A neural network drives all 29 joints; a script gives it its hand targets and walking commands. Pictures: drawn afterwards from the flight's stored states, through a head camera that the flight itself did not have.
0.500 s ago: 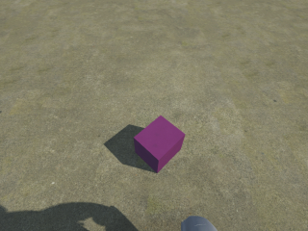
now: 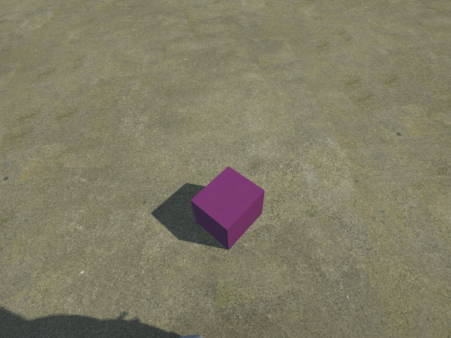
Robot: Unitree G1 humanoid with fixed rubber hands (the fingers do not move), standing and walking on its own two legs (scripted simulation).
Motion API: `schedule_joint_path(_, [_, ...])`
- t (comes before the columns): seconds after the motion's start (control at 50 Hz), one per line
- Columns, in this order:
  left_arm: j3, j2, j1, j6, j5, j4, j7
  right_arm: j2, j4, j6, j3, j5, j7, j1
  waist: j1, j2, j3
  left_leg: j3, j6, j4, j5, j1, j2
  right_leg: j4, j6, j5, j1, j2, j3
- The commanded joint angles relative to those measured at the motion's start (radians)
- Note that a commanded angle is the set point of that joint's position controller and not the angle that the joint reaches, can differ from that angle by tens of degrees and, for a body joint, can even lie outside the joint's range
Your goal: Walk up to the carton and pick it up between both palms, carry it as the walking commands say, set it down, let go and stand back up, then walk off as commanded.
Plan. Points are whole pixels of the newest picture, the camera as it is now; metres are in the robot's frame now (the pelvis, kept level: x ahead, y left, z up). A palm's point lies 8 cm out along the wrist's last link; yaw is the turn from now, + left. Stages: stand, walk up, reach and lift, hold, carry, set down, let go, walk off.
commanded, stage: walk up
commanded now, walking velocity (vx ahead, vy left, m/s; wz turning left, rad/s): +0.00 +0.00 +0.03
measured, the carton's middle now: (228, 207) +0.73 +0.04 -0.67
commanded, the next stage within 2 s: none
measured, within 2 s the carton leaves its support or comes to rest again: neither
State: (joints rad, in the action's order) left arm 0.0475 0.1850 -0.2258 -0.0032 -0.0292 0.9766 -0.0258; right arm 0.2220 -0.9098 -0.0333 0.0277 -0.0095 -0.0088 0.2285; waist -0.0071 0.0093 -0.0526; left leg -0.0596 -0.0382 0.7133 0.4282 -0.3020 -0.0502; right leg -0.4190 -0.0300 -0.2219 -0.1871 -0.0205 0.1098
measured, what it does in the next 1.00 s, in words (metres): steps on the spot: left foot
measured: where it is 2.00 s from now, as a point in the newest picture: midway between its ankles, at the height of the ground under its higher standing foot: outside the picture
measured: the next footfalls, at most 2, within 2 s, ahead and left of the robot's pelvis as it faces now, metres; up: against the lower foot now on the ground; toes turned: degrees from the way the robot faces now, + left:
left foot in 0.08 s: +0.02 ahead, +0.13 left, +0.00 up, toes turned +6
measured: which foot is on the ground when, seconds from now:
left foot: up 0.00-0.06, down 0.08-1.00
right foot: down 0.00-1.00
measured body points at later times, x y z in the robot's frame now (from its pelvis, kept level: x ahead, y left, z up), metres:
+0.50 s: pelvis -0.03 +0.01 +0.00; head -0.02 +0.01 +0.45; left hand -0.01 +0.25 -0.16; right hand +0.03 -0.23 -0.15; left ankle -0.02 +0.12 -0.74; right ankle -0.01 -0.09 -0.74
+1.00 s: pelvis -0.03 +0.01 +0.00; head -0.02 +0.00 +0.45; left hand +0.02 +0.25 -0.15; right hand -0.01 -0.24 -0.15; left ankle -0.02 +0.12 -0.74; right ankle -0.01 -0.09 -0.74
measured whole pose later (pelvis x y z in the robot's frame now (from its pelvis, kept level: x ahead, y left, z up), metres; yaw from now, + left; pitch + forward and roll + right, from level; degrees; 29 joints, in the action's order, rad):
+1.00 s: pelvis -0.03 +0.01 +0.00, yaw -1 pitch -2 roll +0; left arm 0.06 0.18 -0.23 -0.01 -0.02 1.05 -0.02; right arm 0.20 -1.01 0.00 0.02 -0.01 -0.03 0.28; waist -0.03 0.00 -0.04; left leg -0.10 0.00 0.45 0.23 -0.19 -0.04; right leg -0.46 -0.03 -0.22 -0.21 0.00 0.07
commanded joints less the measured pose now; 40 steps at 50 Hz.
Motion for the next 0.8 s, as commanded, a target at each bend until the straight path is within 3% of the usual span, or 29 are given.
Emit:
schedule_joint_path(0.0, [0.034, 0.159, -0.019, 0.001, 0.002, -0.017, 0.002, 0.036, 0.037, 0.012, 0.002, -0.002, -0.008, 0.056, -0.004, -0.150, 0.049, -0.030, 0.009, -0.155, -0.073, 0.065, 0.023, 0.099, -0.092, 0.301, 0.028, -0.218, -0.183])
schedule_joint_path(0.04, [0.033, 0.147, -0.012, -0.005, 0.008, -0.001, 0.005, 0.051, 0.018, 0.024, 0.005, -0.006, -0.015, 0.100, -0.022, -0.107, 0.057, -0.013, 0.022, -0.319, -0.228, 0.185, -0.018, 0.054, -0.035, 0.250, -0.015, -0.182, -0.155])
schedule_joint_path(0.06, [0.028, 0.114, -0.013, -0.004, 0.011, -0.004, 0.007, 0.096, 0.017, 0.031, 0.013, -0.012, -0.017, 0.106, -0.019, -0.012, 0.061, 0.060, 0.040, -0.338, -0.364, 0.228, -0.112, -0.013, 0.007, 0.151, -0.066, -0.121, -0.107])
schedule_joint_path(0.08, [0.013, 0.070, -0.034, -0.006, 0.016, -0.011, 0.009, 0.135, 0.024, 0.035, 0.022, -0.015, -0.010, 0.066, 0.005, 0.120, 0.041, 0.174, 0.096, -0.378, -0.390, 0.177, -0.191, -0.056, 0.045, -0.018, -0.105, -0.028, -0.037])
schedule_joint_path(0.1, [0.006, 0.060, -0.014, -0.014, 0.014, -0.010, 0.011, 0.158, 0.015, 0.032, 0.032, -0.014, -0.007, 0.080, -0.008, 0.170, 0.022, 0.232, 0.148, -0.419, -0.335, 0.119, -0.231, -0.112, 0.062, -0.107, -0.087, -0.003, -0.003])
schedule_joint_path(0.12, [0.005, 0.063, -0.010, -0.019, 0.011, -0.013, 0.011, 0.159, 0.020, 0.029, 0.034, -0.017, -0.004, 0.063, -0.008, 0.168, -0.007, 0.272, 0.168, -0.444, -0.318, 0.092, -0.250, -0.155, 0.066, -0.141, -0.099, 0.013, -0.010])
schedule_joint_path(0.14, [0.005, 0.056, -0.029, -0.022, 0.008, 0.005, 0.015, 0.140, 0.024, 0.027, 0.030, -0.016, -0.010, 0.039, 0.003, 0.147, -0.019, 0.235, 0.170, -0.447, -0.291, 0.096, -0.248, -0.182, 0.058, -0.150, -0.112, 0.008, -0.024])
schedule_joint_path(0.2, [0.004, 0.062, -0.074, -0.014, 0.011, 0.023, 0.014, 0.121, 0.026, 0.028, 0.026, -0.014, -0.013, -0.003, 0.026, 0.138, -0.036, 0.185, 0.136, -0.414, -0.384, 0.040, -0.202, -0.092, 0.041, -0.087, -0.030, -0.005, -0.037])
schedule_joint_path(0.24, [0.006, 0.084, -0.098, -0.005, 0.004, 0.026, 0.005, 0.103, 0.023, 0.031, 0.023, -0.005, -0.005, 0.003, 0.023, 0.110, 0.002, 0.167, 0.110, -0.374, -0.397, 0.001, -0.167, -0.024, 0.031, 0.004, 0.066, -0.053, -0.063])
schedule_joint_path(0.26, [0.007, 0.105, -0.088, -0.001, 0.002, 0.019, 0.001, 0.091, 0.024, 0.033, 0.019, 0.001, 0.000, 0.011, 0.013, 0.087, 0.011, 0.162, 0.092, -0.371, -0.359, -0.032, -0.139, -0.013, 0.023, 0.032, 0.096, -0.079, -0.093])
schedule_joint_path(0.3, [0.013, 0.101, -0.085, 0.001, 0.000, 0.035, 0.003, 0.056, 0.014, 0.034, 0.009, 0.001, -0.004, 0.003, 0.002, -0.019, 0.012, 0.067, 0.075, -0.327, -0.208, 0.019, -0.063, 0.035, -0.003, 0.068, 0.041, -0.118, -0.153])
schedule_joint_path(0.36, [0.018, 0.115, -0.056, 0.000, 0.003, 0.031, 0.000, 0.058, -0.007, 0.031, 0.009, -0.001, -0.005, 0.029, -0.013, -0.071, -0.009, 0.028, 0.068, -0.285, -0.209, 0.044, -0.035, 0.082, -0.013, 0.007, 0.003, -0.145, -0.164])
schedule_joint_path(0.56, [0.016, 0.069, -0.070, -0.001, 0.005, 0.048, 0.001, 0.073, -0.048, 0.040, 0.013, -0.002, -0.019, 0.043, -0.001, 0.014, -0.010, 0.108, 0.081, -0.396, -0.165, 0.032, -0.103, 0.023, 0.009, 0.021, 0.005, -0.077, -0.107])
schedule_joint_path(0.78, [0.024, 0.089, -0.046, 0.002, 0.007, 0.055, 0.000, 0.059, -0.065, 0.042, 0.010, -0.001, -0.023, 0.073, -0.018, -0.025, -0.009, 0.045, 0.060, -0.341, -0.202, 0.069, -0.074, 0.080, -0.009, 0.017, -0.028, -0.112, -0.161])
